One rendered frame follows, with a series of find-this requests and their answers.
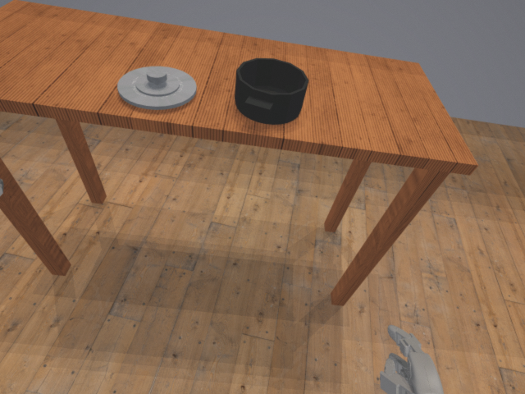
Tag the right robot hand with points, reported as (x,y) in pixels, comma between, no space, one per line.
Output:
(417,376)

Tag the pot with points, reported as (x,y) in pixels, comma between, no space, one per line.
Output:
(270,91)

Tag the knob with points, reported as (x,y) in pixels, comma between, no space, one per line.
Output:
(156,75)

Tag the lid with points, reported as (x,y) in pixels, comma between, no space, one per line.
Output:
(177,90)

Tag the table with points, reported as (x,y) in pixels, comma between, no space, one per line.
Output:
(64,63)

